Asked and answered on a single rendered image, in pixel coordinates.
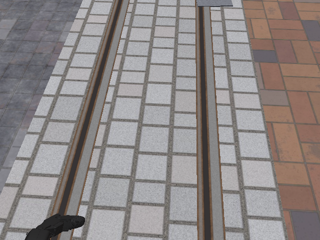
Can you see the robot left hand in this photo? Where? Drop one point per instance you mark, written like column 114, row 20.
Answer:
column 54, row 225

